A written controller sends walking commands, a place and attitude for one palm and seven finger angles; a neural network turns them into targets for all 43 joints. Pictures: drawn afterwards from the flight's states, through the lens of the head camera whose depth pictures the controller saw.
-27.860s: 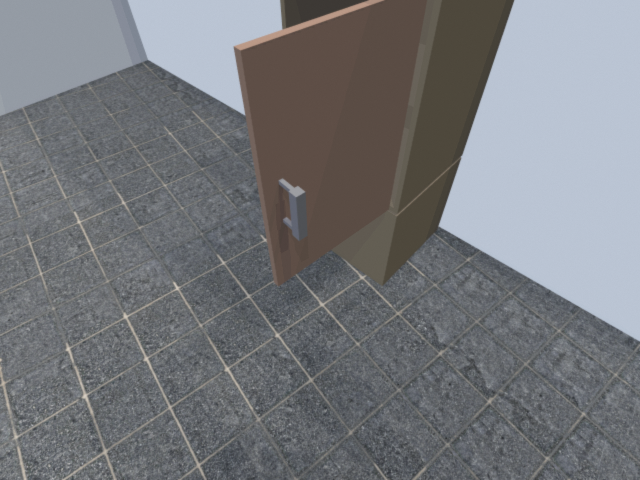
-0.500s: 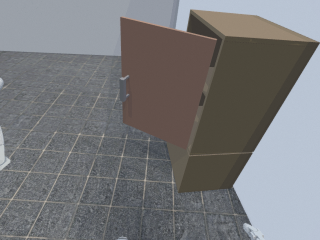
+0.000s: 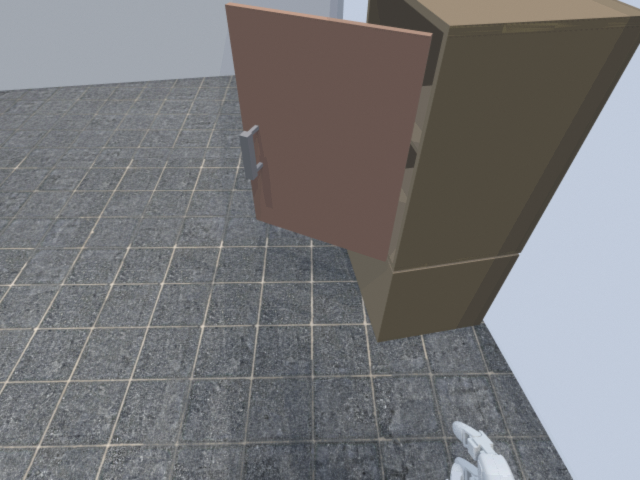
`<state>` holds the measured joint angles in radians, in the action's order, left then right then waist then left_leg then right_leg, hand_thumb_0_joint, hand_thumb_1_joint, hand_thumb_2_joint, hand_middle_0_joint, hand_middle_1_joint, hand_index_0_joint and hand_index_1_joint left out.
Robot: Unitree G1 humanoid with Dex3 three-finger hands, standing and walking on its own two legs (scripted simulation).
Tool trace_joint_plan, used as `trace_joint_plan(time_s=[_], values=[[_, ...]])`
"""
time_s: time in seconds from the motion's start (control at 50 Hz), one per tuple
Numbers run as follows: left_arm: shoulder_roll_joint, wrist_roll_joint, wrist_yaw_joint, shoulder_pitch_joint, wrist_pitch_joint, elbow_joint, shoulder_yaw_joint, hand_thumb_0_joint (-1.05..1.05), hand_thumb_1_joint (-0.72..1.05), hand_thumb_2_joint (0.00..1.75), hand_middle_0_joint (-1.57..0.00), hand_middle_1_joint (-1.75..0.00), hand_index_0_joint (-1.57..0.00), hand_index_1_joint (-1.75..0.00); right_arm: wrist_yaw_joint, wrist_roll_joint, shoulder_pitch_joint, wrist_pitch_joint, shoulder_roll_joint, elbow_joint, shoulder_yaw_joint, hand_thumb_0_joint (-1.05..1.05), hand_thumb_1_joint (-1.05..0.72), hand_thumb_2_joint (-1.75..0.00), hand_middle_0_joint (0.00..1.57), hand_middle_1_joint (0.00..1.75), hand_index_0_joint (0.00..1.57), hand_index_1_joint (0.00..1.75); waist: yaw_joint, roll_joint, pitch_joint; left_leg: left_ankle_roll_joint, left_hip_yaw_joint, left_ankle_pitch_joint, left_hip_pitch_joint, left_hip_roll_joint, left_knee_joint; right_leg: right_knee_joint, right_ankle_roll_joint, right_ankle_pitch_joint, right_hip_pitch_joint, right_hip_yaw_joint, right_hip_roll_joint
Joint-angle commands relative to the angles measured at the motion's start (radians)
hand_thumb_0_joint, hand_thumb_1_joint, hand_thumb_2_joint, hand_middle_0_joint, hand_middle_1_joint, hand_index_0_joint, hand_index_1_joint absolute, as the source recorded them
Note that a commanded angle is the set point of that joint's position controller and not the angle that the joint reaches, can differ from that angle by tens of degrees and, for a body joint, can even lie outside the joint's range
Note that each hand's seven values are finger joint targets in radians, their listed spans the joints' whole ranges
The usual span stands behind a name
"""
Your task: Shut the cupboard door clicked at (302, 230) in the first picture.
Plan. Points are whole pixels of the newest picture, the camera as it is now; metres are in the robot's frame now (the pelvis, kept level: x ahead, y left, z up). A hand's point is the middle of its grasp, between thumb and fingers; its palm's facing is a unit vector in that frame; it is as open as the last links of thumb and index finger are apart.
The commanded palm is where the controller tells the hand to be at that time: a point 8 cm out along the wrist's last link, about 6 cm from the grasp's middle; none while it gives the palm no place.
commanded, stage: stop stepping back and stand still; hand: left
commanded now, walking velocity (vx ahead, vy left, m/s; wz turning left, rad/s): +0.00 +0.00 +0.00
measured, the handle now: (253, 152) +0.87 +0.21 -0.07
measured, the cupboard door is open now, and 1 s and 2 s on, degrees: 55 55 55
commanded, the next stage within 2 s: let the arm hang, fingers relaxed in 0.08 s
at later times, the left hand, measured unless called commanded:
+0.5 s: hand out of the picture +0.05 +0.20 -0.17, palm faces +0.09 -0.98 -0.16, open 6.9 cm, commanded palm none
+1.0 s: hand out of the picture -0.08 +0.22 -0.17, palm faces +0.07 -0.98 -0.16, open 7.4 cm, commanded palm none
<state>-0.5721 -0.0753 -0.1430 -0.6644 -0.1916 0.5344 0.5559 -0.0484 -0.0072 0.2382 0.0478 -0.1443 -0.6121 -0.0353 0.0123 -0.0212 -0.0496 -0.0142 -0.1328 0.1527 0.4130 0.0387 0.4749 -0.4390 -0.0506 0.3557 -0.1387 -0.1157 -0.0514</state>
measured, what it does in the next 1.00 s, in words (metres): steps on the spot: left foot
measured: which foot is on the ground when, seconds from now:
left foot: down 0.00-0.00, up 0.02-0.20, down 0.22-1.00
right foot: down 0.00-1.00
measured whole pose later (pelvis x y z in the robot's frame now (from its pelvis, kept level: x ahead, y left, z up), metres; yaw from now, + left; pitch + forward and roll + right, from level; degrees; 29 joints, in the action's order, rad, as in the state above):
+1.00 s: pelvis -0.03 +0.05 +0.01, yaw +2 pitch -3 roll +0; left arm -0.14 0.02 -0.03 -0.37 0.02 -1.14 0.01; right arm -0.03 -0.01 0.32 -0.03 -0.12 -1.14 0.01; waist 0.00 0.01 0.03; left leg -0.03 -0.10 0.12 0.24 0.02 0.41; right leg -0.42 0.01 0.27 -0.10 -0.11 0.05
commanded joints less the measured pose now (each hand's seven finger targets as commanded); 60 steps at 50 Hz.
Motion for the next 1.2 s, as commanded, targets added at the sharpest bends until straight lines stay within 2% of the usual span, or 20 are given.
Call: trace_joint_plan(time_s=[0.0,0.02,0.06,0.12,0.14,0.16,0.18,0.2,0.22,0.26,0.32,0.34,0.42,0.46,0.5,0.6,0.68,0.74,0.96,1.18], values=[[-0.017,-0.002,-0.025,0.203,0.040,-0.057,-0.049,0.00,0.90,0.90,-0.20,-0.30,-0.20,-0.30,-0.022,0.012,-0.081,0.019,-0.182,0.111,0.069,0.00,-0.90,-0.90,0.20,0.30,0.20,0.30,0.005,0.292,0.070,0.026,0.145,0.193,0.049,0.034,0.313,0.291,-0.130,0.069,-0.157,0.416,0.361],[0.017,0.010,-0.028,0.283,0.044,-0.046,-0.094,0.00,0.90,0.90,-0.20,-0.30,-0.20,-0.30,-0.022,0.022,-0.104,0.036,-0.187,0.105,0.072,0.00,-0.90,-0.90,0.20,0.30,0.20,0.30,0.004,0.284,0.051,0.023,0.155,0.205,0.060,0.028,0.339,0.253,-0.122,0.049,-0.153,0.412,0.341],[0.064,0.031,-0.030,0.373,0.038,-0.060,-0.180,0.00,0.90,0.90,-0.20,-0.30,-0.20,-0.30,-0.028,0.025,-0.096,0.048,-0.195,0.096,0.067,0.00,-0.90,-0.90,0.20,0.30,0.20,0.30,0.010,0.276,0.079,0.016,0.128,0.172,0.101,0.034,0.327,0.161,-0.091,-0.177,-0.063,0.280,0.292],[-0.014,0.060,-0.050,0.627,-0.006,0.118,-0.183,0.00,0.90,0.90,-0.20,-0.30,-0.20,-0.30,-0.055,0.021,-0.161,0.085,-0.184,0.097,0.055,0.00,-0.90,-0.90,0.20,0.30,0.20,0.30,-0.008,0.123,0.108,0.004,0.070,0.155,0.048,0.013,0.257,0.102,-0.064,-0.455,-0.055,0.222,0.285],[-0.023,0.064,-0.056,0.592,-0.015,0.143,-0.168,0.00,0.90,0.90,-0.20,-0.30,-0.20,-0.30,-0.059,0.016,-0.153,0.094,-0.174,0.097,0.057,0.00,-0.90,-0.90,0.20,0.30,0.20,0.30,-0.019,0.061,0.121,-0.001,0.053,0.145,0.020,0.003,0.231,0.093,-0.059,-0.517,-0.060,0.223,0.287],[0.141,0.137,0.086,0.339,0.137,-0.686,-0.426,0.00,0.90,0.90,-0.20,-0.30,-0.20,-0.30,0.049,-0.028,-0.120,0.095,-0.326,-0.056,0.113,0.00,-0.90,-0.90,0.20,0.30,0.20,0.30,0.030,0.025,0.204,-0.009,0.047,-0.034,-0.002,0.058,0.252,-0.125,-0.039,-0.786,-0.183,0.027,0.343],[0.192,0.099,0.130,0.240,0.194,-0.719,-0.433,0.00,0.90,0.90,-0.20,-0.30,-0.20,-0.30,0.055,-0.011,-0.048,0.022,-0.257,-0.016,0.088,0.00,-0.90,-0.90,0.20,0.30,0.20,0.30,0.004,-0.017,0.079,-0.027,0.121,-0.196,-0.128,0.010,0.206,-0.185,-0.001,-0.721,-0.192,0.106,0.228],[0.221,0.095,0.140,0.232,0.214,-0.713,-0.456,0.00,0.90,0.90,-0.20,-0.30,-0.20,-0.30,0.050,-0.007,-0.016,0.004,-0.248,-0.005,0.078,0.00,-0.90,-0.90,0.20,0.30,0.20,0.30,0.006,-0.058,0.036,-0.043,0.146,-0.401,-0.175,0.053,0.165,-0.205,0.044,-0.539,-0.187,0.049,0.193],[0.256,0.102,0.137,0.250,0.216,-0.743,-0.476,0.00,0.90,0.90,-0.20,-0.30,-0.20,-0.30,0.052,-0.016,-0.012,-0.002,-0.269,-0.024,0.086,0.00,-0.90,-0.90,0.20,0.30,0.20,0.30,-0.012,-0.102,-0.016,-0.076,0.213,-0.483,-0.197,0.133,0.130,-0.259,0.059,-0.308,-0.201,0.039,0.153],[0.250,0.103,0.134,0.281,0.210,-0.824,-0.495,0.00,0.90,0.90,-0.20,-0.30,-0.20,-0.30,0.046,-0.021,-0.064,-0.016,-0.292,-0.017,0.078,0.00,-0.90,-0.90,0.20,0.30,0.20,0.30,-0.044,-0.056,-0.021,-0.092,0.263,-0.408,-0.090,0.160,0.092,-0.172,0.054,-0.120,-0.090,0.044,0.126],[0.164,0.101,0.137,0.359,0.191,-1.006,-0.495,0.00,0.90,0.90,-0.20,-0.30,-0.20,-0.30,0.040,-0.024,-0.083,-0.034,-0.244,-0.051,0.068,0.00,-0.90,-0.90,0.20,0.30,0.20,0.30,-0.020,0.178,-0.013,0.002,0.129,-0.214,-0.073,0.043,0.154,-0.054,0.006,-0.496,-0.019,0.120,0.232],[0.172,0.097,0.132,0.361,0.190,-1.062,-0.503,0.00,0.90,0.90,-0.20,-0.30,-0.20,-0.30,0.038,-0.025,-0.059,-0.042,-0.229,-0.076,0.062,0.00,-0.90,-0.90,0.20,0.30,0.20,0.30,-0.013,0.187,-0.031,0.011,0.119,-0.186,-0.096,0.030,0.151,-0.058,-0.015,-0.574,0.000,0.117,0.246],[0.201,0.088,0.122,0.365,0.197,-1.241,-0.520,0.00,0.90,0.90,-0.20,-0.30,-0.20,-0.30,0.031,-0.019,-0.046,-0.052,-0.212,-0.173,0.051,0.00,-0.90,-0.90,0.20,0.30,0.20,0.30,-0.009,-0.038,-0.014,0.001,0.145,-0.249,-0.198,0.060,0.054,-0.006,0.012,-0.315,-0.030,0.095,0.187],[0.254,0.093,0.120,0.338,0.197,-1.302,-0.506,0.00,0.90,0.90,-0.20,-0.30,-0.20,-0.30,0.027,-0.021,-0.043,-0.056,-0.175,-0.211,0.055,0.00,-0.90,-0.90,0.20,0.30,0.20,0.30,-0.014,-0.106,-0.002,-0.004,0.144,-0.134,-0.189,0.059,0.028,0.058,0.008,-0.207,-0.025,0.104,0.186],[0.248,0.091,0.123,0.346,0.201,-1.360,-0.513,0.00,0.90,0.90,-0.20,-0.30,-0.20,-0.30,0.028,-0.020,-0.034,-0.067,-0.160,-0.248,0.054,0.00,-0.90,-0.90,0.20,0.30,0.20,0.30,-0.008,-0.133,0.048,0.002,0.147,0.002,-0.176,0.053,-0.001,0.114,-0.002,-0.069,-0.061,0.114,0.189],[0.269,0.091,0.126,0.340,0.202,-1.473,-0.523,0.00,0.90,0.90,-0.20,-0.30,-0.20,-0.30,0.025,-0.016,0.031,-0.076,-0.144,-0.334,0.060,0.00,-0.90,-0.90,0.20,0.30,0.20,0.30,0.003,-0.012,0.149,0.000,0.156,0.111,-0.166,0.065,-0.062,0.173,-0.006,0.036,-0.124,0.105,0.176],[0.286,0.090,0.123,0.302,0.199,-1.546,-0.530,0.00,0.90,0.90,-0.20,-0.30,-0.20,-0.30,0.021,-0.013,0.071,-0.069,-0.138,-0.390,0.062,0.00,-0.90,-0.90,0.20,0.30,0.20,0.30,0.000,0.060,0.141,-0.008,0.160,0.107,-0.193,0.075,-0.102,0.166,0.000,0.016,-0.113,0.096,0.166],[0.296,0.088,0.120,0.273,0.196,-1.588,-0.531,0.00,0.90,0.90,-0.20,-0.30,-0.20,-0.30,0.019,-0.010,0.091,-0.058,-0.133,-0.427,0.059,0.00,-0.90,-0.90,0.20,0.30,0.20,0.30,-0.006,0.017,0.112,-0.013,0.165,0.079,-0.199,0.083,-0.133,0.139,0.006,-0.038,-0.071,0.089,0.159],[0.344,0.092,0.110,0.208,0.199,-1.668,-0.534,0.00,0.90,0.90,-0.20,-0.30,-0.20,-0.30,0.012,-0.009,0.124,-0.054,-0.089,-0.492,0.059,0.00,-0.90,-0.90,0.20,0.30,0.20,0.30,-0.013,-0.019,0.168,-0.016,0.172,0.175,-0.166,0.074,-0.211,0.116,0.020,-0.045,-0.075,0.078,0.148],[0.367,0.093,0.104,0.201,0.192,-1.677,-0.534,0.00,0.90,0.90,-0.20,-0.30,-0.20,-0.30,0.012,-0.009,0.149,-0.055,-0.060,-0.503,0.060,0.00,-0.90,-0.90,0.20,0.30,0.20,0.30,-0.003,0.014,0.187,-0.012,0.143,0.127,-0.182,0.059,-0.178,0.133,0.020,-0.046,-0.111,0.088,0.156]])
